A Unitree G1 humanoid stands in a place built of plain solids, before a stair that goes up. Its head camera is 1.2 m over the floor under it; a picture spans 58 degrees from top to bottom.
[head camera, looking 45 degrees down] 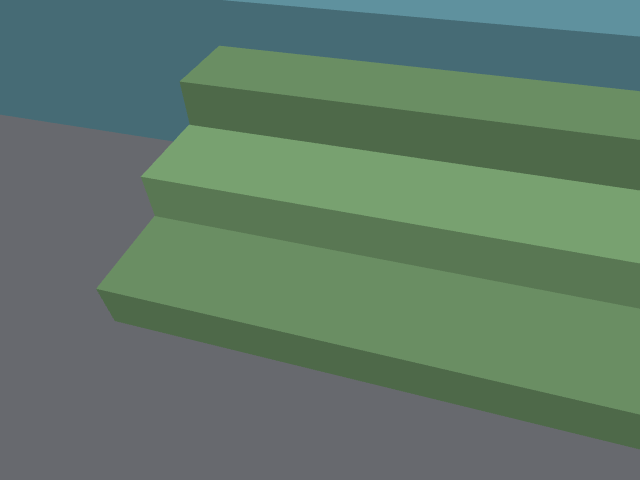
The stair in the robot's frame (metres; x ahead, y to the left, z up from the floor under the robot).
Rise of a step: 0.17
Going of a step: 0.34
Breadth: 2.46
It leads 15 degrees to the right of straight ahead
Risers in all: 4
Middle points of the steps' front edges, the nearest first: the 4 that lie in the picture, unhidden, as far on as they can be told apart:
0.51 -0.51 0.17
0.84 -0.60 0.34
1.17 -0.68 0.51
1.50 -0.77 0.68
